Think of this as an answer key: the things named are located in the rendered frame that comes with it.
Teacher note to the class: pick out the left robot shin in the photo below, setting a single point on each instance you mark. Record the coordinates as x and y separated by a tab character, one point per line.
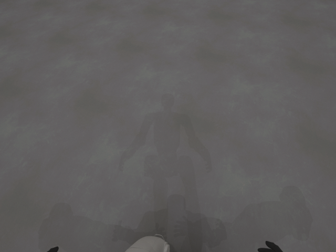
160	236

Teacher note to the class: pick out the left robot thigh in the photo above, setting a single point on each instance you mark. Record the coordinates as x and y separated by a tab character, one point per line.
149	244

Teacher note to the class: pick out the robot right hand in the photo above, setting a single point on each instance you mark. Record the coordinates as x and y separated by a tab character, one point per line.
272	246

